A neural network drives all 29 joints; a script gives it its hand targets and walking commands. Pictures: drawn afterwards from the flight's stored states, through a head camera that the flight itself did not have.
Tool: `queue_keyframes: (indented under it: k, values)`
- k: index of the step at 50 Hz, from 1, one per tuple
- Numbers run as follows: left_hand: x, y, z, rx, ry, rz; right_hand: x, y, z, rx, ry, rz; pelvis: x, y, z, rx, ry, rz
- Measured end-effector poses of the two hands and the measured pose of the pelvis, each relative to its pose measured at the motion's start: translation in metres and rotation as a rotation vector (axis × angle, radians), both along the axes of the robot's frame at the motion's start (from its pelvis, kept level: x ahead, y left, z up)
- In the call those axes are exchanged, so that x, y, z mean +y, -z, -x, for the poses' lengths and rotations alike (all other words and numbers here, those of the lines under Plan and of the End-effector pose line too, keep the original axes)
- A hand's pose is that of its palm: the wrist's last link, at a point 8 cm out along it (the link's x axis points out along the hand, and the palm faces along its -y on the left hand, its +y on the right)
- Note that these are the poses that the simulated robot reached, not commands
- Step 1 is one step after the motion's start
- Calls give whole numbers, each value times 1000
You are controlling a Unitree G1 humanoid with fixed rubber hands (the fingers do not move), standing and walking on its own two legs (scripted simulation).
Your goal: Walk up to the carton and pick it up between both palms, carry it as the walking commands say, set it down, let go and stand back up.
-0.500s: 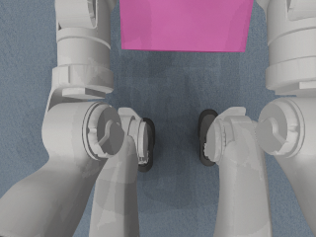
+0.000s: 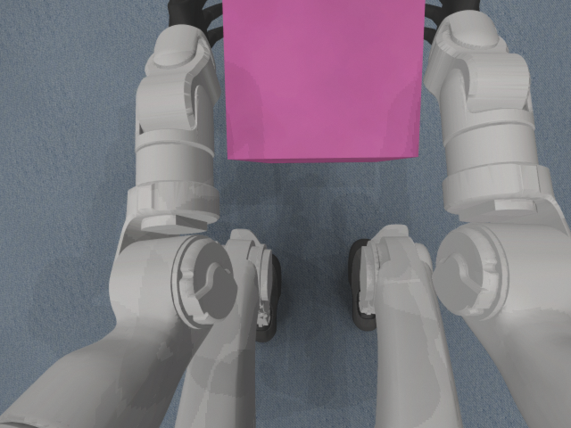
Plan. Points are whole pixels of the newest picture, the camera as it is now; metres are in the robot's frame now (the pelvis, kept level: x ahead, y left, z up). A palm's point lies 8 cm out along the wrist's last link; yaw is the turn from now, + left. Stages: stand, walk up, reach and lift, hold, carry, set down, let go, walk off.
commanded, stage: reach and lift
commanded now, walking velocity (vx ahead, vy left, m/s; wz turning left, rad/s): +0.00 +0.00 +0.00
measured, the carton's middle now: (321, 39) +0.57 -0.02 -0.13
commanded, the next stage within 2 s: none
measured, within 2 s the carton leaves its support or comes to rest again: neither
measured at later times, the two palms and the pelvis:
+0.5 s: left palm (152, 21) +0.52 +0.12 +0.03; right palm (491, 11) +0.51 -0.15 +0.02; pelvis +0.05 +0.01 +0.08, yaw -1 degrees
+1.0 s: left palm out of the picture +0.50 +0.10 +0.12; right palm out of the picture +0.49 -0.16 +0.11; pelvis +0.06 -0.01 +0.14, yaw -1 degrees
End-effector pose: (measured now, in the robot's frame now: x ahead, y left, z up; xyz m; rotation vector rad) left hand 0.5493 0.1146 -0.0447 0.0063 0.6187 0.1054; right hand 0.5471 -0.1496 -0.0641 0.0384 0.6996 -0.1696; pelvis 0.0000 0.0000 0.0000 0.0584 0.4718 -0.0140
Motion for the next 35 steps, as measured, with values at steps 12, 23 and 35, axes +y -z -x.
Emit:
queue_keyframes:
  k: [12, 23, 35]
  values:
    - [-1, -70, 8, -2, 13, -10, -1, -69, 12, -4, 4, 15, 1, -33, -30, 133, 0, -1]
    - [4, -85, 24, 84, 22, -16, 4, -89, 29, 79, 8, 23, 6, -76, -46, 209, 7, 5]
    - [-2, -114, 34, -31, -26, 67, -2, -123, 36, -48, 34, 7, 6, -89, -45, 199, 10, 3]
